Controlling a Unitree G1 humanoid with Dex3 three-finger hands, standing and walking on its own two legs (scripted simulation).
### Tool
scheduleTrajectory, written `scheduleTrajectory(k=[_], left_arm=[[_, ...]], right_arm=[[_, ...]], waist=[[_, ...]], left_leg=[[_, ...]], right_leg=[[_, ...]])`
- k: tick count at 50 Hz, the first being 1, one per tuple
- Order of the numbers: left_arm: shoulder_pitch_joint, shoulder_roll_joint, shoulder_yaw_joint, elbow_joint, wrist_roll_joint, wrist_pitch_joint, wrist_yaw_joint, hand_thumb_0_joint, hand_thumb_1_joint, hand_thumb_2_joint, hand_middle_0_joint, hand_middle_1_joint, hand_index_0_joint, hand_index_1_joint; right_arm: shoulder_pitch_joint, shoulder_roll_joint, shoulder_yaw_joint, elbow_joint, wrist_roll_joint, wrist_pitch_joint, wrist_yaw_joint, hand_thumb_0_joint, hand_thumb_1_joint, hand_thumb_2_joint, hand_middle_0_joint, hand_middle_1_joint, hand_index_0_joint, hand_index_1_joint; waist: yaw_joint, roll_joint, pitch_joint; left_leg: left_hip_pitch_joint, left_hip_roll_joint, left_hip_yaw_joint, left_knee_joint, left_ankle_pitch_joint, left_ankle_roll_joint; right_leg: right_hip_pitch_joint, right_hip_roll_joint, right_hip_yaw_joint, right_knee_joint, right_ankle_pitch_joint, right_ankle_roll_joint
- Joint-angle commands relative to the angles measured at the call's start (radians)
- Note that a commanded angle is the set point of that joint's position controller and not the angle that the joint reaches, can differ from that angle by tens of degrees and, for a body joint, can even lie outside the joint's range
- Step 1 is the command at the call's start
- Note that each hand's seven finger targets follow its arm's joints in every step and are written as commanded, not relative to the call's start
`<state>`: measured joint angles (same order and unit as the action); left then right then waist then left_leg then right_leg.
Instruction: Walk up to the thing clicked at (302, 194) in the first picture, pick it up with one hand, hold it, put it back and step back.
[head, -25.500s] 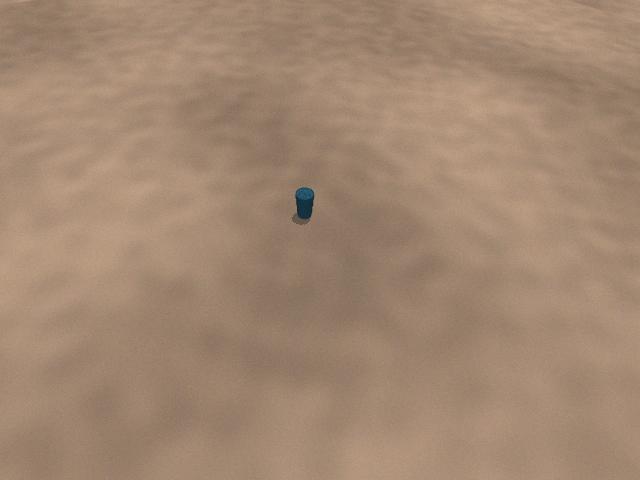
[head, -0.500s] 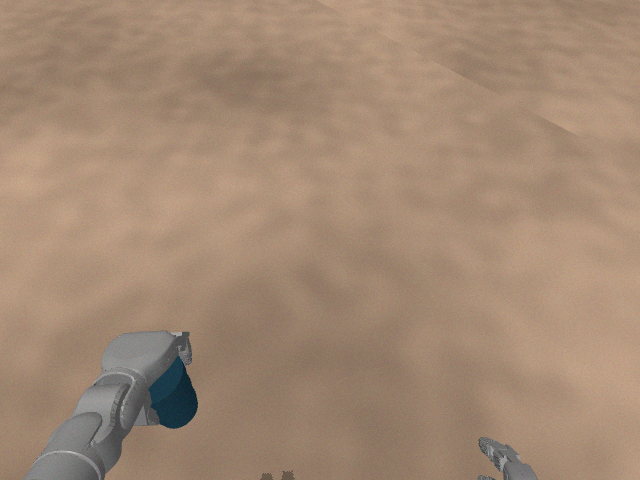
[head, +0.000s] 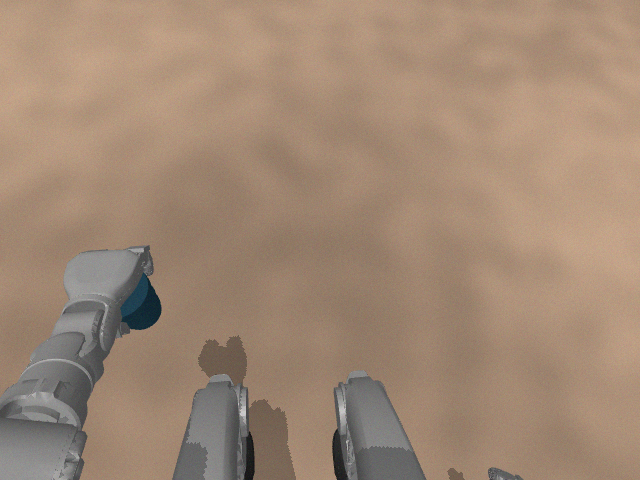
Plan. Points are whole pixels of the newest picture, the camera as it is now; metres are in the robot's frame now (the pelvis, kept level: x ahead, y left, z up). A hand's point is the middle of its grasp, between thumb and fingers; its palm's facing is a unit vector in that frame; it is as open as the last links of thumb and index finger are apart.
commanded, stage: crouch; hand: left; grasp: from above
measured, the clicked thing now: (130, 301) +0.40 +0.25 -0.18
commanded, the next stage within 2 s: lower in 1.06 s
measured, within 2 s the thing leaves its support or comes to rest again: rests again in 1.84 s
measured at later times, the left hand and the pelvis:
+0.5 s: hand (143, 323) +0.39 +0.26 -0.29, palm faces -0.45 -0.03 -0.89, open 10.3 cm; pelvis -0.01 +0.00 -0.12, yaw -3 degrees
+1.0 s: hand (153, 330) +0.39 +0.26 -0.36, palm faces -0.47 -0.03 -0.88, open 10.3 cm; pelvis -0.02 -0.01 -0.18, yaw -4 degrees
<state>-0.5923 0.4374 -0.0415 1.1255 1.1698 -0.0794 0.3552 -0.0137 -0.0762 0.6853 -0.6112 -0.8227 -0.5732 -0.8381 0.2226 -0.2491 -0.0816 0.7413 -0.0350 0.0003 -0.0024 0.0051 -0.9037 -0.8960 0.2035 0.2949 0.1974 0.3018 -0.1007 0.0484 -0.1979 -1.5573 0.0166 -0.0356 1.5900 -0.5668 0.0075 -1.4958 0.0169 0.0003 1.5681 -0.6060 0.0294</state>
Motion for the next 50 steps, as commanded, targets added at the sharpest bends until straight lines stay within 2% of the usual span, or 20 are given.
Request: scheduleTrajectory(k=[1,2,6,10,13,18,21,25,26,27,28,29,30,33,34,35,37,41,46,50], left_arm=[[-0.314,0.301,0.093,-0.120,0.006,-0.001,0.049,0.000,0.462,0.998,-0.821,-0.972,-0.845,-0.948],[-0.338,0.317,0.106,-0.139,0.007,-0.010,0.050,0.000,0.477,0.958,-0.813,-0.967,-0.847,-0.933],[-0.364,0.320,0.108,-0.151,0.011,-0.043,0.046,0.000,0.516,0.979,-0.846,-0.969,-0.878,-0.937],[-0.408,0.340,0.123,-0.194,0.010,-0.071,0.060,0.000,0.546,1.011,-0.879,-0.967,-0.905,-0.940],[-0.383,0.327,0.118,-0.150,0.020,-0.080,0.078,0.000,0.553,1.050,-0.903,-0.949,-0.919,-0.934],[-0.364,0.356,0.142,-0.101,0.044,-0.082,0.102,0.000,0.545,1.032,-0.894,-0.958,-0.914,-0.938],[-0.366,0.359,0.152,-0.072,0.051,-0.081,0.111,0.000,0.532,0.995,-0.895,-0.921,-0.913,-0.904],[-0.373,0.348,0.145,-0.090,0.056,-0.078,0.113,0.000,0.506,0.979,-0.877,-0.910,-0.894,-0.893],[-0.388,0.371,0.155,-0.096,0.055,-0.078,0.114,0.000,0.490,1.001,-0.881,-0.895,-0.889,-0.888],[-0.350,0.353,0.152,-0.053,0.058,-0.074,0.114,0.000,0.508,0.996,-0.889,-0.902,-0.900,-0.892],[-0.398,0.357,0.142,-0.089,0.052,-0.077,0.113,0.000,0.497,0.982,-0.879,-0.907,-0.893,-0.893],[-0.376,0.362,0.156,-0.069,0.050,-0.075,0.113,0.000,0.494,1.003,-0.883,-0.906,-0.892,-0.898],[-0.419,0.388,0.165,-0.102,0.049,-0.077,0.115,0.000,0.502,0.983,-0.886,-0.899,-0.897,-0.888],[-0.365,0.353,0.156,-0.064,0.042,-0.075,0.109,0.000,0.513,0.981,-0.889,-0.906,-0.903,-0.893],[-0.396,0.384,0.163,-0.083,0.047,-0.079,0.108,0.000,0.509,0.982,-0.896,-0.889,-0.904,-0.881],[-0.369,0.370,0.166,-0.046,0.045,-0.078,0.106,0.000,0.514,0.987,-0.899,-0.899,-0.909,-0.889],[-0.415,0.402,0.173,-0.093,0.044,-0.085,0.105,0.000,0.500,1.013,-0.899,-0.895,-0.901,-0.893],[-0.398,0.393,0.174,-0.042,0.043,-0.091,0.107,0.000,0.492,0.978,-0.889,-0.889,-0.897,-0.881],[-0.438,0.429,0.183,-0.049,0.052,-0.099,0.108,0.000,0.457,0.972,-0.867,-0.882,-0.871,-0.878],[-0.437,0.424,0.180,-0.016,0.053,-0.104,0.110,0.000,0.447,0.985,-0.863,-0.881,-0.865,-0.880]], right_arm=[[0.077,-0.189,-0.055,-0.086,-0.013,-0.038,-0.015,0.000,-0.897,-0.898,0.200,0.299,0.200,0.299],[0.080,-0.194,-0.057,-0.081,-0.015,-0.043,-0.014,0.000,-0.894,-0.897,0.200,0.299,0.200,0.299],[0.088,-0.198,-0.054,-0.070,-0.022,-0.055,-0.003,0.000,-0.893,-0.897,0.200,0.299,0.200,0.299],[0.101,-0.196,-0.050,-0.051,-0.032,-0.067,0.011,0.000,-0.896,-0.899,0.200,0.299,0.200,0.299],[0.102,-0.194,-0.041,-0.031,-0.042,-0.070,0.023,0.000,-0.898,-0.900,0.200,0.299,0.200,0.299],[0.108,-0.191,-0.029,-0.019,-0.056,-0.072,0.045,0.000,-0.905,-0.902,0.199,0.299,0.200,0.299],[0.100,-0.194,-0.031,-0.013,-0.062,-0.072,0.055,0.000,-0.908,-0.903,0.199,0.299,0.199,0.299],[0.092,-0.200,-0.034,-0.021,-0.069,-0.074,0.071,0.000,-0.907,-0.904,0.199,0.299,0.200,0.299],[0.089,-0.202,-0.036,-0.019,-0.068,-0.072,0.072,0.000,-0.908,-0.904,0.199,0.299,0.200,0.299],[0.092,-0.203,-0.036,-0.021,-0.071,-0.073,0.076,0.000,-0.910,-0.905,0.199,0.299,0.199,0.299],[0.089,-0.199,-0.035,-0.021,-0.070,-0.072,0.078,0.000,-0.910,-0.905,0.199,0.299,0.200,0.299],[0.092,-0.204,-0.036,-0.022,-0.072,-0.072,0.080,0.000,-0.912,-0.905,0.199,0.299,0.199,0.299],[0.088,-0.205,-0.037,-0.020,-0.072,-0.072,0.079,0.000,-0.910,-0.904,0.199,0.299,0.199,0.299],[0.092,-0.206,-0.038,-0.023,-0.075,-0.071,0.087,0.000,-0.910,-0.905,0.199,0.300,0.200,0.299],[0.084,-0.209,-0.037,-0.021,-0.072,-0.069,0.087,0.000,-0.911,-0.905,0.199,0.300,0.199,0.300],[0.094,-0.209,-0.038,-0.021,-0.075,-0.070,0.090,0.000,-0.913,-0.906,0.199,0.300,0.199,0.299],[0.093,-0.209,-0.037,-0.021,-0.074,-0.067,0.090,0.000,-0.913,-0.906,0.199,0.300,0.199,0.300],[0.097,-0.207,-0.028,-0.019,-0.077,-0.067,0.093,0.000,-0.916,-0.906,0.199,0.300,0.199,0.300],[0.090,-0.217,-0.025,-0.008,-0.077,-0.069,0.094,0.000,-0.916,-0.907,0.199,0.300,0.200,0.300],[0.094,-0.215,-0.018,-0.002,-0.082,-0.071,0.097,0.000,-0.916,-0.906,0.199,0.300,0.199,0.300]], waist=[[0.007,0.053,-0.531],[0.012,0.065,-0.558],[-0.013,0.095,-0.584],[-0.016,0.119,-0.683],[-0.024,0.124,-0.665],[-0.019,0.139,-0.654],[-0.011,0.152,-0.622],[-0.010,0.201,-0.655],[-0.005,0.196,-0.669],[-0.017,0.173,-0.636],[-0.020,0.180,-0.647],[-0.019,0.173,-0.639],[-0.015,0.193,-0.658],[-0.018,0.166,-0.644],[-0.013,0.188,-0.650],[-0.019,0.183,-0.624],[-0.016,0.177,-0.656],[-0.027,0.148,-0.601],[-0.018,0.187,-0.610],[-0.032,0.175,-0.580]], left_leg=[[0.294,-0.024,-0.008,-0.113,0.049,0.007],[0.300,-0.023,-0.016,-0.098,0.031,0.003],[0.252,-0.024,-0.032,-0.038,-0.025,0.003],[0.255,-0.023,-0.028,0.037,0.024,0.006],[0.217,-0.023,-0.020,0.098,0.077,0.011],[0.179,-0.020,-0.009,0.180,0.169,0.014],[0.154,-0.015,-0.012,0.202,0.158,0.012],[0.165,-0.009,-0.020,0.230,0.175,0.006],[0.149,-0.008,-0.015,0.243,0.174,0.009],[0.135,-0.007,-0.017,0.253,0.173,0.010],[0.120,-0.006,-0.011,0.265,0.170,0.013],[0.111,-0.007,-0.010,0.274,0.168,0.013],[0.095,-0.007,-0.008,0.281,0.156,0.012],[0.089,-0.004,-0.016,0.297,0.155,0.012],[0.077,-0.004,-0.019,0.296,0.141,0.008],[0.079,-0.003,-0.023,0.302,0.144,0.007],[0.052,-0.004,-0.012,0.330,0.145,0.014],[-0.018,-0.007,-0.007,0.350,0.083,0.017],[-0.020,-0.004,-0.011,0.367,0.063,0.012],[-0.056,-0.007,-0.008,0.385,0.027,0.013]], right_leg=[[0.088,0.020,-0.054,-0.105,0.091,-0.069],[0.053,0.019,-0.055,-0.081,0.071,-0.072],[-0.043,0.017,-0.067,-0.018,0.026,-0.071],[-0.084,0.018,-0.073,0.033,0.060,-0.069],[-0.131,0.022,-0.076,0.069,0.102,-0.066],[-0.153,0.026,-0.083,0.134,0.177,-0.064],[-0.206,0.030,-0.089,0.170,0.164,-0.067],[-0.236,0.032,-0.101,0.221,0.173,-0.070],[-0.227,0.037,-0.102,0.224,0.182,-0.069],[-0.239,0.033,-0.102,0.229,0.183,-0.066],[-0.237,0.038,-0.100,0.232,0.188,-0.066],[-0.238,0.037,-0.100,0.237,0.189,-0.064],[-0.242,0.038,-0.101,0.251,0.184,-0.065],[-0.260,0.039,-0.108,0.270,0.179,-0.063],[-0.276,0.041,-0.110,0.286,0.167,-0.068],[-0.285,0.037,-0.111,0.293,0.167,-0.066],[-0.264,0.043,-0.107,0.298,0.180,-0.065],[-0.288,0.043,-0.106,0.307,0.138,-0.062],[-0.335,0.044,-0.112,0.345,0.118,-0.068],[-0.355,0.043,-0.113,0.351,0.088,-0.067]])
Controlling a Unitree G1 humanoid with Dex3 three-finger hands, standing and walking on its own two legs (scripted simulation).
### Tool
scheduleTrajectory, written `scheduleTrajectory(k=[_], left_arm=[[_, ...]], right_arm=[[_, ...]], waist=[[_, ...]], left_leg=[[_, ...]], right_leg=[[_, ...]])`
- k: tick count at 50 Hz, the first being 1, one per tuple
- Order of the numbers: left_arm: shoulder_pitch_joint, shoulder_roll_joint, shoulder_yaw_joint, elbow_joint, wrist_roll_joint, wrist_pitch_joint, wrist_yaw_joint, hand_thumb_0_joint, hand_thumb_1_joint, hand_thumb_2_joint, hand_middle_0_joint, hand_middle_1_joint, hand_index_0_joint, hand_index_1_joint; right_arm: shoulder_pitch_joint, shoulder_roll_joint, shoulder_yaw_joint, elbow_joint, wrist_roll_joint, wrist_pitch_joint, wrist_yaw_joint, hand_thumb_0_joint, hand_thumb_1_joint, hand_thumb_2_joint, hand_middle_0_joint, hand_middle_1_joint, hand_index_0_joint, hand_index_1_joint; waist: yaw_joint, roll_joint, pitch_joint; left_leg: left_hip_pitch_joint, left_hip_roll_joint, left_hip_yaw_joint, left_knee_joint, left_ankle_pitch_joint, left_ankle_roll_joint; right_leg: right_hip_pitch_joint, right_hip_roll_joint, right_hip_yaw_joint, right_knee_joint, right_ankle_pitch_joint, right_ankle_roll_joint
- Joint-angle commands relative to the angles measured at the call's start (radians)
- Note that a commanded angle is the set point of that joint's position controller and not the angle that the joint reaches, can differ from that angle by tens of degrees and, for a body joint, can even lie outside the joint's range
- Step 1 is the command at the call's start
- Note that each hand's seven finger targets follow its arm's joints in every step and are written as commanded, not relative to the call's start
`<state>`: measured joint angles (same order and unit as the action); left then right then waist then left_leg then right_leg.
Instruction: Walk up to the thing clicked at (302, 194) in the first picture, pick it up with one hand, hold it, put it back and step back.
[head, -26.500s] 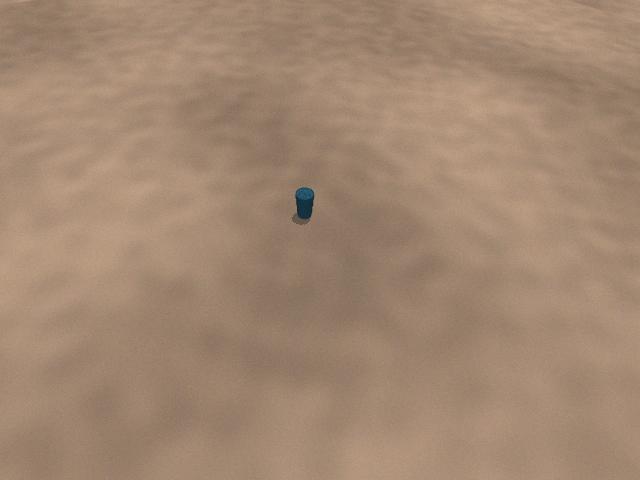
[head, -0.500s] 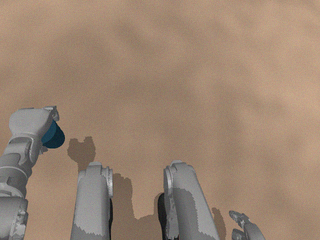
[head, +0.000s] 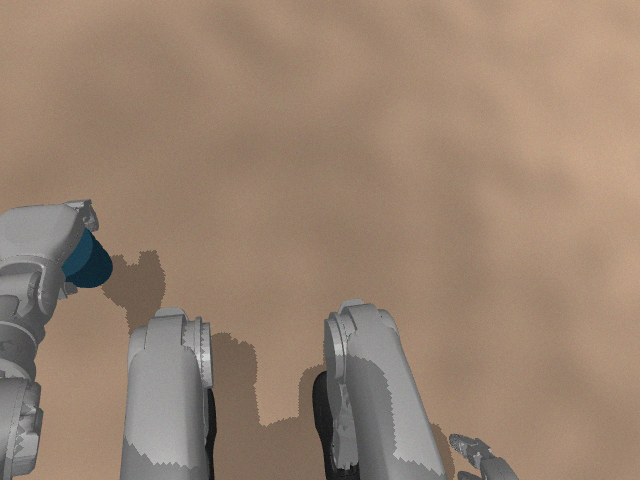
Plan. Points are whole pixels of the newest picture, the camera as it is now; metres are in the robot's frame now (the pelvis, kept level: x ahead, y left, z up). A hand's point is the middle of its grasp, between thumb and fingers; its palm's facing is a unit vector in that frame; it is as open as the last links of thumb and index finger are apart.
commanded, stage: crouch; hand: left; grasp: from above
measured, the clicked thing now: (76, 259) +0.40 +0.30 -0.24
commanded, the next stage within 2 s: lower in 0.06 s
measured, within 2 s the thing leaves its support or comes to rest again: rests again in 0.84 s
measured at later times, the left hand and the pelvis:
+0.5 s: hand (76, 263) +0.40 +0.29 -0.23, palm faces -0.49 -0.09 -0.87, open 10.3 cm; pelvis +0.00 +0.00 -0.04, yaw -1 degrees
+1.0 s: hand (87, 264) +0.40 +0.30 -0.27, palm faces -0.47 -0.11 -0.87, open 10.3 cm; pelvis +0.00 +0.00 -0.08, yaw -2 degrees
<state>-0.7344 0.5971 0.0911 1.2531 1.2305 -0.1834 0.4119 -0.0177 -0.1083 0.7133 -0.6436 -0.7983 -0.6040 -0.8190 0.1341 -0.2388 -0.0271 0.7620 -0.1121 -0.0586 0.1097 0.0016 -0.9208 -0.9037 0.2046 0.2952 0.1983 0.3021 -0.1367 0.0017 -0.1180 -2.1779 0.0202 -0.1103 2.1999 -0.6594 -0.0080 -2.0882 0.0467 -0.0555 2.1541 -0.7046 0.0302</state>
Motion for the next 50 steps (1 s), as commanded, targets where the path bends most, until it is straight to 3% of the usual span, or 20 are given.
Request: scheduleTrajectory(k=[1,7,8,9,12,15,23,25,26,33,37,40,48,50], left_arm=[[-0.308,0.290,0.057,-0.164,-0.009,-0.004,0.055,0.000,0.429,0.979,-0.851,-0.879,-0.851,-0.879],[-0.309,0.272,0.046,-0.119,-0.009,-0.002,0.053,0.000,0.425,0.979,-0.845,-0.880,-0.846,-0.879],[-0.343,0.298,0.054,-0.137,-0.005,-0.004,0.054,0.000,0.414,0.966,-0.839,-0.864,-0.838,-0.865],[-0.306,0.279,0.052,-0.093,-0.002,-0.001,0.053,0.000,0.388,1.008,-0.846,-0.860,-0.835,-0.872],[-0.341,0.278,0.026,-0.054,0.004,-0.008,0.048,0.000,0.372,1.003,-0.844,-0.845,-0.829,-0.861],[-0.336,0.279,0.030,-0.004,-0.008,-0.019,0.050,0.000,0.396,0.998,-0.840,-0.883,-0.835,-0.887],[-0.370,0.324,0.061,-0.016,0.017,-0.065,0.081,0.000,0.480,1.014,-0.898,-0.901,-0.895,-0.903],[-0.356,0.341,0.077,-0.016,0.017,-0.069,0.100,0.000,0.474,0.995,-0.887,-0.906,-0.889,-0.904],[-0.353,0.338,0.084,-0.011,0.022,-0.068,0.109,0.000,0.493,0.991,-0.886,-0.921,-0.894,-0.912],[-0.376,0.345,0.088,-0.009,0.034,-0.054,0.141,0.000,0.455,1.013,-0.875,-0.901,-0.870,-0.906],[-0.373,0.332,0.075,0.058,0.030,-0.041,0.140,0.000,0.441,1.035,-0.866,-0.873,-0.858,-0.881],[-0.369,0.338,0.068,0.085,0.017,-0.043,0.131,0.000,0.397,1.021,-0.838,-0.858,-0.828,-0.868],[-0.353,0.376,0.101,0.083,0.022,-0.077,0.144,0.000,0.459,1.013,-0.861,-0.896,-0.863,-0.893],[-0.352,0.342,0.071,0.131,0.033,-0.079,0.147,0.000,0.452,1.014,-0.856,-0.893,-0.858,-0.891]], right_arm=[[0.179,-0.226,-0.073,-0.022,-0.004,-0.012,-0.016,0.000,-0.916,-0.906,0.200,0.300,0.199,0.300],[0.179,-0.229,-0.069,-0.013,-0.004,-0.015,-0.015,0.000,-0.916,-0.906,0.199,0.300,0.199,0.300],[0.177,-0.232,-0.069,-0.009,-0.003,-0.013,-0.015,0.000,-0.915,-0.906,0.199,0.300,0.199,0.300],[0.183,-0.235,-0.067,-0.009,-0.006,-0.016,-0.014,0.000,-0.915,-0.905,0.200,0.300,0.200,0.300],[0.172,-0.233,-0.056,-0.003,-0.005,-0.014,-0.011,0.000,-0.915,-0.905,0.200,0.300,0.199,0.300],[0.172,-0.235,-0.048,0.004,-0.010,-0.019,-0.008,0.000,-0.915,-0.904,0.200,0.300,0.199,0.300],[0.158,-0.243,-0.037,0.014,-0.027,-0.020,-0.002,0.000,-0.914,-0.903,0.199,0.300,0.199,0.300],[0.144,-0.240,-0.037,0.020,-0.029,-0.018,-0.003,0.000,-0.916,-0.903,0.200,0.300,0.199,0.300],[0.147,-0.244,-0.038,0.016,-0.035,-0.020,-0.001,0.000,-0.914,-0.903,0.200,0.300,0.199,0.300],[0.131,-0.252,-0.035,0.025,-0.046,-0.022,0.002,0.000,-0.912,-0.902,0.200,0.300,0.199,0.300],[0.139,-0.252,-0.023,0.032,-0.054,-0.028,0.011,0.000,-0.905,-0.899,0.200,0.300,0.200,0.300],[0.136,-0.250,-0.012,0.035,-0.055,-0.031,0.015,0.000,-0.905,-0.899,0.200,0.300,0.200,0.300],[0.128,-0.262,0.000,0.034,-0.070,-0.035,0.023,0.000,-0.903,-0.897,0.200,0.300,0.200,0.300],[0.128,-0.263,0.006,0.037,-0.071,-0.037,0.026,0.000,-0.903,-0.898,0.200,0.300,0.200,0.300]], waist=[[0.016,0.218,-0.689],[0.008,0.223,-0.649],[0.011,0.239,-0.667],[0.006,0.232,-0.643],[-0.003,0.216,-0.617],[-0.008,0.169,-0.600],[-0.012,0.222,-0.655],[0.009,0.229,-0.659],[-0.009,0.238,-0.644],[-0.009,0.290,-0.650],[-0.033,0.228,-0.612],[-0.033,0.206,-0.615],[-0.035,0.213,-0.610],[-0.054,0.198,-0.556]], left_leg=[[0.553,-0.011,0.075,-0.212,0.131,0.032],[0.538,-0.008,0.066,-0.203,0.107,0.029],[0.536,-0.009,0.065,-0.203,0.103,0.028],[0.537,-0.009,0.062,-0.199,0.102,0.026],[0.480,-0.013,0.069,-0.172,0.101,0.031],[0.432,-0.014,0.078,-0.140,0.109,0.038],[0.431,-0.014,0.082,-0.075,0.161,0.032],[0.433,-0.014,0.084,-0.069,0.152,0.031],[0.430,-0.014,0.084,-0.061,0.147,0.030],[0.441,-0.011,0.074,-0.051,0.136,0.024],[0.379,-0.011,0.074,-0.012,0.141,0.034],[0.353,-0.006,0.068,0.009,0.145,0.037],[0.328,-0.005,0.064,0.042,0.152,0.034],[0.310,-0.005,0.060,0.049,0.133,0.035]], right_leg=[[0.259,0.017,-0.055,-0.233,0.198,-0.067],[0.204,0.013,-0.064,-0.201,0.178,-0.070],[0.200,0.016,-0.066,-0.194,0.172,-0.073],[0.190,0.011,-0.068,-0.188,0.173,-0.071],[0.178,0.020,-0.069,-0.177,0.173,-0.073],[0.195,0.020,-0.070,-0.169,0.181,-0.066],[0.202,0.027,-0.079,-0.106,0.230,-0.063],[0.184,0.028,-0.078,-0.097,0.219,-0.066],[0.176,0.024,-0.082,-0.091,0.216,-0.063],[0.123,0.025,-0.099,-0.050,0.204,-0.068],[0.137,0.028,-0.095,-0.049,0.221,-0.060],[0.159,0.034,-0.095,-0.044,0.228,-0.056],[0.179,0.042,-0.104,-0.016,0.239,-0.052],[0.144,0.045,-0.112,-0.015,0.222,-0.053]])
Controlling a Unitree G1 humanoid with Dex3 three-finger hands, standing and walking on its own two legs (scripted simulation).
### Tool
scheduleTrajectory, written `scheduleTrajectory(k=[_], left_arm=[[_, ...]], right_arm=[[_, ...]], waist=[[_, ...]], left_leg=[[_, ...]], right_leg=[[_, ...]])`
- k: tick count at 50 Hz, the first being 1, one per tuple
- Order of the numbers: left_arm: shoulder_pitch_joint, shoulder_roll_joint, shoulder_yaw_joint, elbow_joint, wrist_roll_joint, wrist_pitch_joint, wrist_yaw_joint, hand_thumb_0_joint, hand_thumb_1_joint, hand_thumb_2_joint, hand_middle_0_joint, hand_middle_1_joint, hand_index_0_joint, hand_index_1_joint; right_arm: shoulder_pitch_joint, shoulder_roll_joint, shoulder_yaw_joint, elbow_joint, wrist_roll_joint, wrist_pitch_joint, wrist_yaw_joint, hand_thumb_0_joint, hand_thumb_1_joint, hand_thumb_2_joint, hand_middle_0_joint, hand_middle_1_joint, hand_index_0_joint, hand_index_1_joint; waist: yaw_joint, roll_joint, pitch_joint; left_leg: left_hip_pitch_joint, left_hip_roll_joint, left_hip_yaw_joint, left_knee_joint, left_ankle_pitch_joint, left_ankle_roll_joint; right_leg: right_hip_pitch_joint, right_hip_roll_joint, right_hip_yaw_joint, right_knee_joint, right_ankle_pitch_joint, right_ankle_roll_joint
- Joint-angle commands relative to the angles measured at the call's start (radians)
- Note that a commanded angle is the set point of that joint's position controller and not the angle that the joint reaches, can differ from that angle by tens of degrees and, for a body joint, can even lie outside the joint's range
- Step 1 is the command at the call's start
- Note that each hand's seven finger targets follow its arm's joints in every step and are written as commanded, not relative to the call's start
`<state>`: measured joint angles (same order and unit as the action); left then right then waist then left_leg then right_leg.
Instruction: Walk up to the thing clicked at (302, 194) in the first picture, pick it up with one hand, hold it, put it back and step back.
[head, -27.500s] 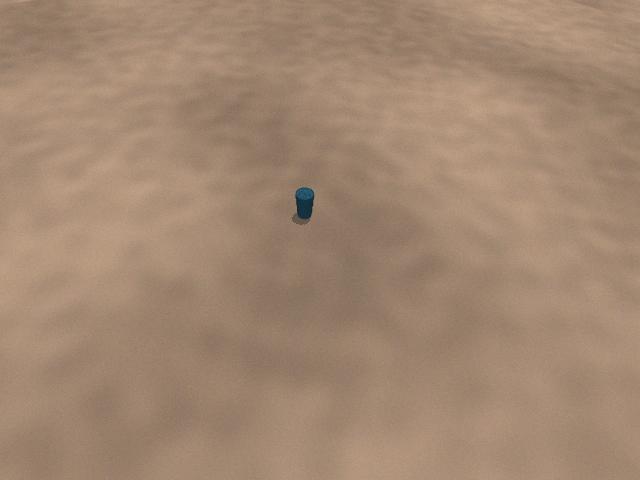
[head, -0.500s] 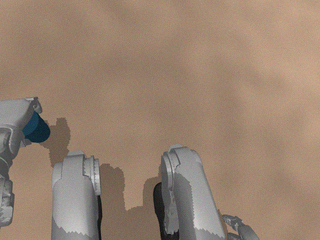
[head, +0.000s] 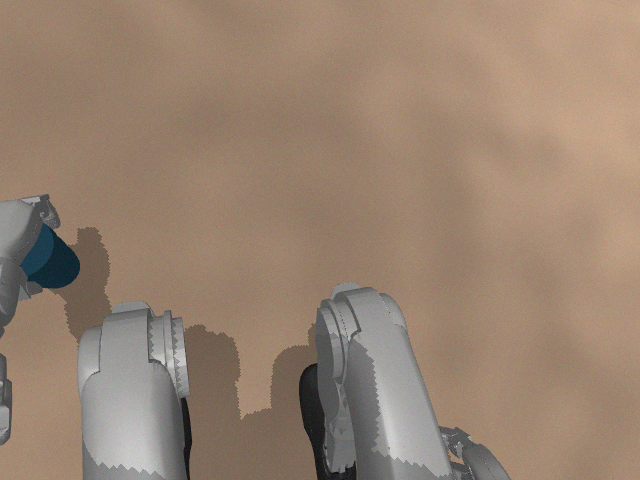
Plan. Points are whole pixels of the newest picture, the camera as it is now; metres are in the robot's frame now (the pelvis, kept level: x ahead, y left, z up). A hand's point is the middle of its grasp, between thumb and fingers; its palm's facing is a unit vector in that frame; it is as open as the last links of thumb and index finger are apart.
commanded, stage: rest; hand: left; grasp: from above
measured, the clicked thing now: (39, 258) +0.40 +0.32 -0.25
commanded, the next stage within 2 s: open in 0.06 s
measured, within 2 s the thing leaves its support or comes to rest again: neither
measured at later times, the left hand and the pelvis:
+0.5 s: hand (18, 260) +0.39 +0.32 -0.20, palm faces -0.45 -0.12 -0.88, open 11.9 cm; pelvis -0.01 +0.00 -0.01, yaw -1 degrees
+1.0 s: hand (21, 255) +0.39 +0.32 -0.20, palm faces -0.45 -0.13 -0.88, open 13.7 cm; pelvis +0.00 +0.00 -0.01, yaw -1 degrees
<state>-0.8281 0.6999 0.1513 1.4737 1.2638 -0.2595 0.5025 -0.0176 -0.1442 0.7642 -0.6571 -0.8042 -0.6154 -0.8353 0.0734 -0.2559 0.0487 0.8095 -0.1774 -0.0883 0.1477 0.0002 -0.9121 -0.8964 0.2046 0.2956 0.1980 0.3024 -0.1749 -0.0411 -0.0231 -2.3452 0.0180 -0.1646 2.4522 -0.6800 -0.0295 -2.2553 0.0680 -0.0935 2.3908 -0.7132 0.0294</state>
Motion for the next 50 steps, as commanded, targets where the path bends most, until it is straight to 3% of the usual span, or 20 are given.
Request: scheduleTrajectory(k=[1,6,8,13,15,18,21,28,30,31,33,35,37,38,40,42,45,46,47,50], left_arm=[[-0.260,0.229,-0.001,-0.065,0.001,-0.005,0.057,0.000,0.432,1.009,-0.835,-0.900,-0.839,-0.896],[-0.265,0.249,-0.004,-0.013,0.013,-0.020,0.073,0.000,0.434,1.025,-0.828,-0.907,-0.831,-0.904],[-0.269,0.250,-0.009,0.021,0.019,-0.022,0.080,0.000,0.436,0.971,-0.808,-0.928,-0.825,-0.909],[-0.291,0.258,-0.019,0.040,0.027,-0.020,0.095,0.000,0.036,0.850,-0.435,-0.940,-0.468,-0.905],[-0.286,0.269,-0.006,0.039,0.024,-0.016,0.102,0.000,-0.110,0.855,-0.369,-0.933,-0.395,-0.905],[-0.286,0.283,0.003,0.026,0.020,-0.017,0.118,0.000,-0.203,0.892,-0.301,-0.964,-0.324,-0.940],[-0.309,0.279,0.003,0.023,0.014,-0.010,0.122,0.000,-0.270,0.959,-0.255,-1.007,-0.271,-0.989],[-0.289,0.276,-0.003,0.022,0.009,0.002,0.117,0.000,-0.389,1.024,-0.148,-1.102,-0.167,-1.081],[-0.266,0.280,0.010,0.012,-0.004,0.006,0.118,0.000,-0.408,1.050,-0.138,-1.115,-0.153,-1.098],[-0.267,0.262,-0.002,0.017,-0.005,0.008,0.114,0.000,-0.417,1.054,-0.117,-1.137,-0.137,-1.115],[-0.266,0.256,-0.005,-0.005,-0.005,0.012,0.106,0.000,-0.458,1.080,-0.099,-1.144,-0.112,-1.130],[-0.254,0.283,0.017,-0.045,-0.015,0.011,0.103,0.000,-0.476,1.036,-0.084,-1.126,-0.101,-1.107],[-0.254,0.243,-0.005,-0.014,-0.020,0.015,0.098,0.000,-0.463,1.049,-0.084,-1.135,-0.101,-1.115],[-0.263,0.273,0.016,-0.056,-0.017,0.009,0.100,0.000,-0.474,1.065,-0.086,-1.134,-0.098,-1.120],[-0.256,0.249,-0.003,-0.028,-0.017,0.014,0.092,0.000,-0.462,1.057,-0.087,-1.145,-0.104,-1.126],[-0.238,0.265,0.017,-0.034,-0.019,0.014,0.091,0.000,-0.468,1.066,-0.086,-1.146,-0.100,-1.130],[-0.233,0.267,0.016,-0.042,-0.020,0.011,0.087,0.000,-0.473,1.078,-0.088,-1.152,-0.100,-1.138],[-0.237,0.247,0.000,-0.023,-0.019,0.011,0.085,0.000,-0.512,0.998,-0.061,-1.072,-0.086,-1.058],[-0.259,0.275,0.029,-0.081,-0.023,0.005,0.089,0.000,-0.517,0.970,-0.061,-1.051,-0.083,-1.027],[-0.245,0.292,0.032,-0.142,-0.016,0.006,0.087,0.000,-0.529,0.976,-0.061,-1.046,-0.078,-1.026]], right_arm=[[0.187,-0.247,-0.064,-0.008,-0.007,-0.008,-0.010,0.000,-0.903,-0.898,0.200,0.300,0.200,0.300],[0.178,-0.262,-0.054,-0.011,-0.010,-0.011,-0.005,0.000,-0.899,-0.897,0.200,0.300,0.200,0.300],[0.179,-0.260,-0.043,-0.015,-0.016,-0.013,-0.003,0.000,-0.902,-0.897,0.200,0.300,0.200,0.300],[0.168,-0.266,-0.039,-0.016,-0.022,-0.029,0.004,0.000,-0.892,-0.893,0.201,0.300,0.201,0.300],[0.168,-0.266,-0.037,-0.016,-0.021,-0.031,0.006,0.000,-0.894,-0.894,0.201,0.300,0.201,0.300],[0.160,-0.264,-0.035,-0.019,-0.023,-0.035,0.005,0.000,-0.892,-0.895,0.201,0.300,0.201,0.300],[0.168,-0.266,-0.036,-0.012,-0.027,-0.043,0.010,0.000,-0.893,-0.895,0.201,0.300,0.201,0.300],[0.171,-0.268,-0.035,-0.013,-0.031,-0.055,0.018,0.000,-0.894,-0.896,0.201,0.301,0.201,0.301],[0.168,-0.269,-0.040,-0.013,-0.027,-0.055,0.018,0.000,-0.895,-0.897,0.201,0.301,0.201,0.301],[0.176,-0.270,-0.039,-0.011,-0.031,-0.059,0.022,0.000,-0.895,-0.896,0.201,0.301,0.201,0.301],[0.175,-0.272,-0.043,-0.006,-0.031,-0.058,0.026,0.000,-0.894,-0.897,0.201,0.301,0.201,0.301],[0.173,-0.265,-0.043,-0.013,-0.024,-0.050,0.026,0.000,-0.895,-0.897,0.201,0.301,0.201,0.301],[0.178,-0.267,-0.041,-0.006,-0.031,-0.052,0.032,0.000,-0.893,-0.896,0.201,0.301,0.201,0.301],[0.179,-0.271,-0.044,-0.007,-0.028,-0.048,0.030,0.000,-0.894,-0.897,0.201,0.301,0.201,0.301],[0.182,-0.263,-0.044,-0.004,-0.026,-0.048,0.033,0.000,-0.893,-0.896,0.201,0.301,0.201,0.301],[0.179,-0.269,-0.046,-0.004,-0.025,-0.045,0.033,0.000,-0.895,-0.897,0.201,0.301,0.201,0.301],[0.181,-0.266,-0.047,-0.003,-0.023,-0.042,0.036,0.000,-0.897,-0.899,0.201,0.301,0.201,0.301],[0.182,-0.263,-0.046,-0.005,-0.025,-0.044,0.038,0.000,-0.903,-0.896,0.201,0.300,0.201,0.300],[0.186,-0.273,-0.048,-0.005,-0.026,-0.042,0.037,0.000,-0.903,-0.896,0.201,0.300,0.200,0.300],[0.179,-0.268,-0.055,-0.015,-0.019,-0.038,0.036,0.000,-0.906,-0.898,0.201,0.300,0.200,0.300]], waist=[[-0.023,0.235,-0.628],[-0.028,0.210,-0.596],[-0.038,0.203,-0.577],[-0.044,0.225,-0.557],[-0.038,0.223,-0.570],[-0.028,0.241,-0.575],[-0.041,0.221,-0.571],[-0.045,0.249,-0.573],[-0.026,0.272,-0.592],[-0.040,0.271,-0.573],[-0.034,0.287,-0.603],[-0.010,0.318,-0.646],[-0.038,0.289,-0.603],[-0.023,0.300,-0.640],[-0.036,0.280,-0.625],[-0.023,0.278,-0.629],[-0.018,0.291,-0.631],[-0.034,0.274,-0.608],[-0.021,0.280,-0.643],[-0.004,0.333,-0.698]], left_leg=[[0.457,-0.003,0.110,-0.207,0.145,0.057],[0.436,-0.002,0.095,-0.202,0.117,0.058],[0.415,-0.005,0.096,-0.197,0.116,0.061],[0.424,-0.002,0.091,-0.203,0.082,0.056],[0.420,-0.002,0.093,-0.198,0.088,0.057],[0.404,-0.001,0.095,-0.198,0.081,0.056],[0.409,-0.001,0.094,-0.194,0.078,0.057],[0.417,0.000,0.090,-0.197,0.082,0.056],[0.436,-0.002,0.092,-0.204,0.091,0.051],[0.440,-0.001,0.092,-0.205,0.095,0.050],[0.470,-0.001,0.088,-0.214,0.115,0.047],[0.487,-0.001,0.088,-0.216,0.145,0.045],[0.469,-0.002,0.088,-0.211,0.137,0.046],[0.484,-0.001,0.088,-0.214,0.150,0.046],[0.476,0.001,0.091,-0.196,0.158,0.049],[0.475,0.000,0.095,-0.195,0.166,0.050],[0.468,0.000,0.095,-0.202,0.158,0.049],[0.456,0.003,0.093,-0.195,0.149,0.050],[0.478,0.000,0.092,-0.205,0.162,0.049],[0.523,0.002,0.096,-0.205,0.181,0.045]], right_leg=[[0.301,0.027,-0.079,-0.252,0.222,-0.053],[0.273,0.029,-0.095,-0.241,0.192,-0.054],[0.288,0.030,-0.093,-0.243,0.194,-0.051],[0.254,0.033,-0.100,-0.241,0.158,-0.054],[0.271,0.034,-0.092,-0.242,0.161,-0.053],[0.280,0.036,-0.081,-0.248,0.147,-0.055],[0.275,0.034,-0.088,-0.251,0.148,-0.052],[0.277,0.035,-0.093,-0.244,0.160,-0.054],[0.272,0.031,-0.095,-0.238,0.161,-0.057],[0.269,0.030,-0.102,-0.235,0.172,-0.056],[0.272,0.034,-0.108,-0.229,0.196,-0.057],[0.301,0.031,-0.102,-0.222,0.221,-0.059],[0.281,0.030,-0.111,-0.221,0.220,-0.056],[0.297,0.032,-0.108,-0.225,0.233,-0.056],[0.299,0.033,-0.102,-0.223,0.249,-0.053],[0.305,0.028,-0.100,-0.229,0.255,-0.052],[0.316,0.032,-0.093,-0.228,0.244,-0.055],[0.311,0.033,-0.095,-0.231,0.238,-0.053],[0.320,0.031,-0.103,-0.233,0.245,-0.053],[0.331,0.028,-0.094,-0.224,0.264,-0.057]])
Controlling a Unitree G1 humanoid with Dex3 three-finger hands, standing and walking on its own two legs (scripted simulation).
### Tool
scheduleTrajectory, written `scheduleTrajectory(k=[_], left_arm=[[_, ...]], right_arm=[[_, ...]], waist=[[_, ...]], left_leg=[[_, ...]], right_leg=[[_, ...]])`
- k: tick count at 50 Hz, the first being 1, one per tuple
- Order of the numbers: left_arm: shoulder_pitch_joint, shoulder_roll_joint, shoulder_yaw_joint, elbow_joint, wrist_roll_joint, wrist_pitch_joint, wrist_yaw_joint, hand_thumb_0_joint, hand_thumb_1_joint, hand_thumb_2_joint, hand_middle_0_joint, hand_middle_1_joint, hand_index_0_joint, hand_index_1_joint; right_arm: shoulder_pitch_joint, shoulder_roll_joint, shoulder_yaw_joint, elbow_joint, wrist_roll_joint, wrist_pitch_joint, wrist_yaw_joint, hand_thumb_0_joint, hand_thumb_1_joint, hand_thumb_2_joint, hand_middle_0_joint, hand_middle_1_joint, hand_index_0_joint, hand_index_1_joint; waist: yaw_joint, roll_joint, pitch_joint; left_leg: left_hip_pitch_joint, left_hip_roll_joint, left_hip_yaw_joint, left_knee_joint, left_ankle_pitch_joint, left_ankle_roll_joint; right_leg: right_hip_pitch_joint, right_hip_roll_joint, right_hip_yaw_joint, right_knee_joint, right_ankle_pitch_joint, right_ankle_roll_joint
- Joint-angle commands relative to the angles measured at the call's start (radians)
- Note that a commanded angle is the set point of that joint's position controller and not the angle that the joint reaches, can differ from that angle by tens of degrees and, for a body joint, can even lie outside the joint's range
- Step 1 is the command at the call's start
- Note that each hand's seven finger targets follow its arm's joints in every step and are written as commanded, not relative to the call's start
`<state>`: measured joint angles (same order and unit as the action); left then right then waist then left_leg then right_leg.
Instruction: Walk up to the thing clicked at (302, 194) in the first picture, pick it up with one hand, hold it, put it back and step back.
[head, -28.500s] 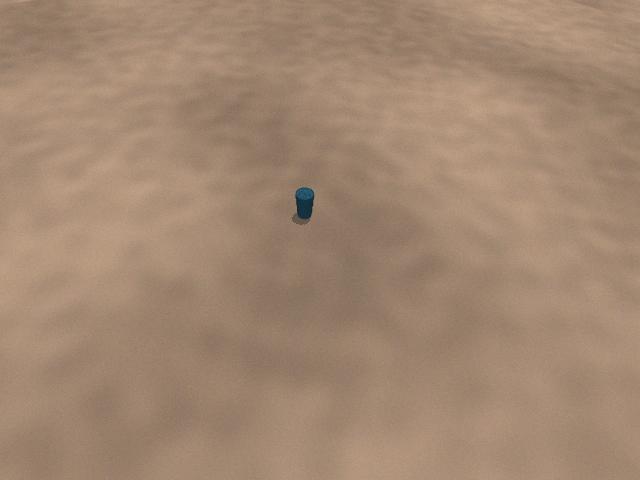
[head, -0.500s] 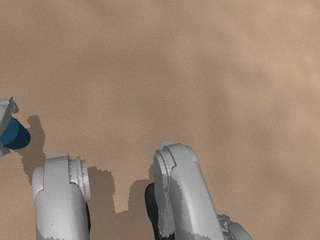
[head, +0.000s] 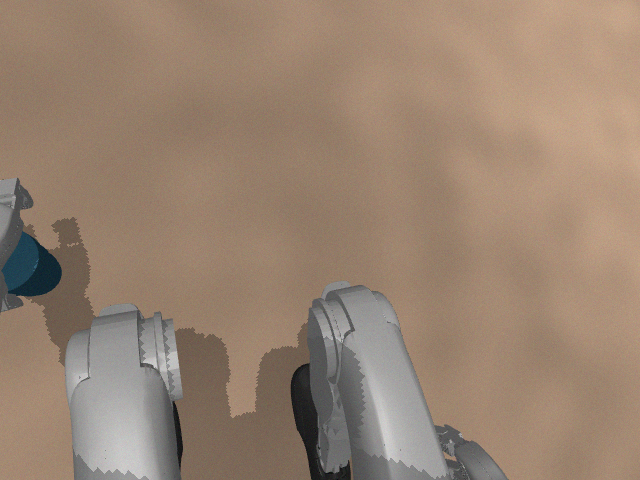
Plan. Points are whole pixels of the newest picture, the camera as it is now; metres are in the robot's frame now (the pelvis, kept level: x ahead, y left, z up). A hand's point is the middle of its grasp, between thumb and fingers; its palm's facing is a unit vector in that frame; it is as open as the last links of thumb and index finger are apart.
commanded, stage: withdraw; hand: left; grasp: from above
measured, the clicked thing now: (20, 267) +0.39 +0.32 -0.25
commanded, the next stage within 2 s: home in 0.90 s
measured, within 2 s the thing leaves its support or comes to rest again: neither
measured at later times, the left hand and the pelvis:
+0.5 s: hand out of the picture +0.37 +0.36 -0.02, palm faces -0.50 -0.12 -0.86, open 14.3 cm; pelvis +0.00 +0.00 +0.10, yaw +4 degrees
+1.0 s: hand out of the picture +0.41 +0.34 -0.12, palm faces -0.36 -0.07 -0.93, open 14.1 cm; pelvis -0.02 +0.00 +0.04, yaw +3 degrees
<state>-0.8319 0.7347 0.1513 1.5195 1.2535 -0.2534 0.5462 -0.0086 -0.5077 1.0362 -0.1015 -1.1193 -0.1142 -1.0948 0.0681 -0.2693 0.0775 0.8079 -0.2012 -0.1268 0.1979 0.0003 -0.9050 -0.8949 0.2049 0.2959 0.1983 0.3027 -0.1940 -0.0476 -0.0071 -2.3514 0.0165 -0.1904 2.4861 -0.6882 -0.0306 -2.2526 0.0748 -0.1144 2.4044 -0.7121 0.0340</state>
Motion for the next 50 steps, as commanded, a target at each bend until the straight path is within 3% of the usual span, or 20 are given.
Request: scheduleTrajectory(k=[1,4,6,7,10,11,12,13,14,18,22,24,28,31,36,40,43,45,48,50], left_arm=[[-0.222,0.256,0.040,-0.218,-0.009,0.005,0.043,0.000,-0.530,0.978,-0.062,-1.051,-0.079,-1.032],[-0.203,0.292,0.091,-0.411,-0.035,0.026,0.039,0.000,-0.539,0.981,-0.064,-1.036,-0.077,-1.022],[-0.168,0.272,0.078,-0.505,-0.053,0.055,0.019,0.000,-0.555,0.990,-0.064,-1.028,-0.071,-1.020],[-0.208,0.274,0.070,-0.574,-0.064,0.069,0.006,0.000,-0.562,0.995,-0.065,-1.020,-0.068,-1.016],[-0.193,0.244,0.040,-0.608,-0.080,0.129,-0.057,0.000,-0.577,1.004,-0.066,-1.010,-0.063,-1.013],[-0.173,0.217,0.020,-0.605,-0.090,0.147,-0.083,0.000,-0.583,1.012,-0.067,-1.008,-0.059,-1.015],[-0.124,0.149,-0.032,-0.521,-0.100,0.168,-0.119,0.000,-0.588,1.015,-0.065,-1.009,-0.057,-1.016],[-0.160,0.142,-0.050,-0.565,-0.111,0.172,-0.153,0.000,-0.579,1.016,-0.064,-1.017,-0.058,-1.023],[-0.126,0.148,-0.046,-0.542,-0.121,0.182,-0.183,0.000,-0.579,1.017,-0.065,-1.017,-0.058,-1.023],[-0.045,0.124,-0.108,-0.520,-0.186,0.184,-0.325,0.000,-0.569,1.016,-0.067,-1.023,-0.063,-1.028],[-0.075,0.151,-0.111,-0.566,-0.204,0.130,-0.403,0.000,-0.575,1.019,-0.071,-1.015,-0.063,-1.024],[-0.062,0.128,-0.120,-0.533,-0.195,0.091,-0.422,0.000,-0.564,1.011,-0.072,-1.011,-0.067,-1.016],[-0.150,0.144,-0.108,-0.560,-0.164,-0.005,-0.391,0.000,-0.569,1.012,-0.071,-1.010,-0.065,-1.016],[-0.218,0.127,-0.115,-0.516,-0.107,-0.050,-0.307,0.000,-0.565,1.007,-0.070,-1.008,-0.066,-1.011],[-0.375,0.128,-0.130,-0.327,-0.006,-0.050,-0.153,0.000,-0.551,1.001,-0.067,-1.018,-0.069,-1.015],[-0.437,0.234,-0.051,-0.248,0.046,-0.004,-0.053,0.000,-0.545,0.997,-0.072,-1.017,-0.075,-1.014],[-0.431,0.267,-0.008,-0.182,0.062,0.043,-0.012,0.000,-0.528,0.983,-0.079,-1.006,-0.084,-0.999],[-0.440,0.325,0.034,-0.223,0.053,0.069,-0.007,0.000,-0.516,0.973,-0.084,-0.998,-0.091,-0.989],[-0.424,0.360,0.059,-0.317,0.021,0.103,-0.031,0.000,-0.500,0.959,-0.103,-0.972,-0.108,-0.966],[-0.378,0.358,0.045,-0.338,-0.010,0.117,-0.068,0.000,-0.502,0.961,-0.104,-0.966,-0.107,-0.962]], right_arm=[[0.184,-0.250,-0.090,-0.016,0.007,0.005,-0.012,0.000,-0.907,-0.899,0.201,0.300,0.200,0.300],[0.177,-0.257,-0.126,-0.041,0.024,0.017,-0.018,0.000,-0.909,-0.901,0.200,0.300,0.200,0.300],[0.167,-0.249,-0.156,-0.055,0.045,0.032,-0.024,0.000,-0.912,-0.903,0.200,0.300,0.200,0.300],[0.169,-0.247,-0.168,-0.059,0.057,0.040,-0.032,0.000,-0.914,-0.904,0.200,0.300,0.200,0.300],[0.206,-0.241,-0.196,-0.065,0.087,0.066,-0.047,0.000,-0.916,-0.906,0.200,0.300,0.200,0.300],[0.215,-0.237,-0.199,-0.071,0.096,0.077,-0.053,0.000,-0.916,-0.907,0.200,0.301,0.200,0.301],[0.231,-0.228,-0.195,-0.069,0.102,0.084,-0.058,0.000,-0.916,-0.907,0.200,0.301,0.200,0.301],[0.241,-0.223,-0.194,-0.077,0.104,0.090,-0.063,0.000,-0.913,-0.906,0.200,0.301,0.200,0.301],[0.253,-0.222,-0.194,-0.083,0.112,0.097,-0.069,0.000,-0.912,-0.906,0.200,0.301,0.200,0.300],[0.234,-0.210,-0.180,-0.122,0.138,0.114,-0.088,0.000,-0.909,-0.904,0.200,0.300,0.200,0.300],[0.220,-0.212,-0.162,-0.143,0.154,0.118,-0.108,0.000,-0.912,-0.905,0.199,0.300,0.199,0.300],[0.220,-0.220,-0.150,-0.140,0.153,0.117,-0.116,0.000,-0.910,-0.903,0.199,0.300,0.199,0.300],[0.209,-0.200,-0.140,-0.131,0.142,0.112,-0.122,0.000,-0.913,-0.904,0.200,0.300,0.200,0.300],[0.194,-0.207,-0.134,-0.114,0.125,0.112,-0.117,0.000,-0.910,-0.903,0.200,0.300,0.200,0.300],[0.199,-0.222,-0.117,-0.077,0.093,0.112,-0.111,0.000,-0.904,-0.900,0.200,0.300,0.200,0.300],[0.210,-0.240,-0.103,-0.059,0.068,0.093,-0.107,0.000,-0.905,-0.901,0.200,0.300,0.200,0.300],[0.212,-0.240,-0.100,-0.049,0.056,0.075,-0.105,0.000,-0.905,-0.899,0.200,0.300,0.200,0.300],[0.209,-0.235,-0.101,-0.062,0.054,0.070,-0.105,0.000,-0.903,-0.899,0.200,0.300,0.200,0.300],[0.211,-0.238,-0.114,-0.084,0.062,0.065,-0.104,0.000,-0.905,-0.899,0.200,0.300,0.200,0.300],[0.223,-0.231,-0.123,-0.092,0.070,0.063,-0.105,0.000,-0.906,-0.899,0.200,0.300,0.200,0.300]], waist=[[0.025,0.349,-0.725],[0.071,0.419,-0.832],[0.097,0.460,-0.879],[0.094,0.465,-0.899],[0.093,0.423,-0.896],[0.087,0.387,-0.877],[0.065,0.305,-0.804],[0.056,0.268,-0.815],[0.061,0.229,-0.789],[0.069,0.090,-0.661],[0.072,0.082,-0.618],[0.067,0.084,-0.575],[0.077,0.179,-0.643],[0.060,0.249,-0.651],[0.002,0.277,-0.633],[0.024,0.354,-0.739],[0.031,0.391,-0.759],[0.047,0.433,-0.828],[0.065,0.461,-0.904],[0.062,0.411,-0.899]], left_leg=[[0.528,0.004,0.124,-0.249,0.184,0.045],[0.606,0.001,0.141,-0.286,0.204,0.039],[0.669,0.003,0.149,-0.335,0.201,0.032],[0.691,0.002,0.150,-0.358,0.195,0.031],[0.718,0.002,0.150,-0.418,0.180,0.036],[0.713,0.001,0.142,-0.442,0.162,0.041],[0.684,0.002,0.140,-0.444,0.144,0.051],[0.668,-0.003,0.143,-0.445,0.143,0.061],[0.647,-0.008,0.144,-0.456,0.141,0.066],[0.565,-0.010,0.142,-0.498,0.112,0.082],[0.565,-0.010,0.148,-0.524,0.143,0.078],[0.572,-0.012,0.146,-0.528,0.151,0.071],[0.638,-0.009,0.145,-0.531,0.153,0.062],[0.686,-0.007,0.134,-0.528,0.156,0.050],[0.691,-0.009,0.122,-0.512,0.127,0.044],[0.718,-0.015,0.137,-0.481,0.137,0.037],[0.722,-0.018,0.140,-0.473,0.119,0.036],[0.731,-0.021,0.149,-0.467,0.113,0.038],[0.759,-0.021,0.150,-0.477,0.091,0.040],[0.730,-0.020,0.154,-0.471,0.071,0.050]], right_leg=[[0.341,0.022,-0.068,-0.240,0.259,-0.063],[0.362,0.009,-0.056,-0.255,0.268,-0.069],[0.351,0.005,-0.045,-0.273,0.259,-0.078],[0.346,0.003,-0.039,-0.291,0.253,-0.080],[0.364,-0.003,-0.022,-0.356,0.240,-0.080],[0.372,-0.003,-0.021,-0.385,0.226,-0.077],[0.377,0.000,-0.017,-0.426,0.215,-0.070],[0.417,0.004,-0.011,-0.454,0.212,-0.067],[0.450,0.003,-0.005,-0.477,0.209,-0.064],[0.522,0.007,0.015,-0.541,0.171,-0.059],[0.566,0.006,0.028,-0.570,0.192,-0.066],[0.527,0.003,0.023,-0.572,0.190,-0.077],[0.493,0.002,0.023,-0.535,0.195,-0.075],[0.417,-0.001,0.007,-0.495,0.195,-0.082],[0.316,-0.005,-0.027,-0.452,0.176,-0.081],[0.296,-0.013,-0.033,-0.406,0.177,-0.080],[0.276,-0.019,-0.036,-0.374,0.165,-0.080],[0.301,-0.021,-0.030,-0.375,0.159,-0.081],[0.328,-0.025,-0.026,-0.379,0.138,-0.084],[0.358,-0.019,-0.017,-0.409,0.119,-0.082]])
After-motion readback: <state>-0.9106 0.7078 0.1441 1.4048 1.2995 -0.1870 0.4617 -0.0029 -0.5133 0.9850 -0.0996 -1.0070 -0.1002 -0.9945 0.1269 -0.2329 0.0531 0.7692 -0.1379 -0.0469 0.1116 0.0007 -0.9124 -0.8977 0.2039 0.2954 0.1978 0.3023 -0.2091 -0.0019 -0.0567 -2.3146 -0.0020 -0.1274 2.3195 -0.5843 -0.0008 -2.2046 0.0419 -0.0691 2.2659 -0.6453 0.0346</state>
